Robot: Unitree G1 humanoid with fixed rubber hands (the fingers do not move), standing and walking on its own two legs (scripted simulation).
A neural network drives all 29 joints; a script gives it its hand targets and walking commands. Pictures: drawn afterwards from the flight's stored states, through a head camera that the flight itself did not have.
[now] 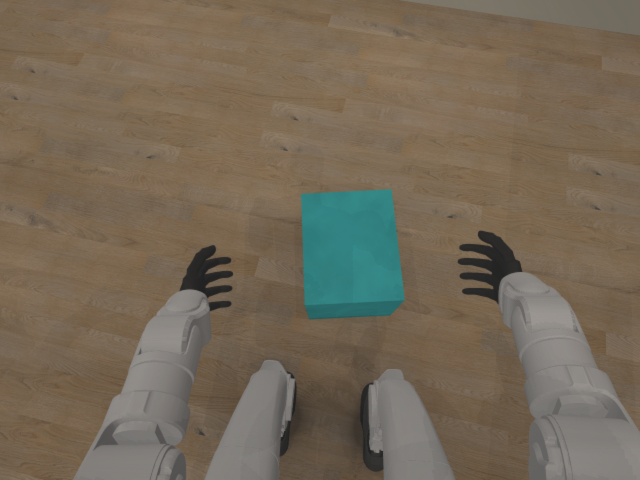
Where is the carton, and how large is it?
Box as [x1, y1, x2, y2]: [301, 189, 404, 318]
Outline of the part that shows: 391,189 301,194 304,300 309,318 388,315 404,300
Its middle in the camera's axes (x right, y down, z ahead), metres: +0.07 +0.05 +1.04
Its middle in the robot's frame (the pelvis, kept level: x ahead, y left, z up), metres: +0.53 -0.02 -0.58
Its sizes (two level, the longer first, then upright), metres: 0.284 0.230 0.227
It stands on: the floor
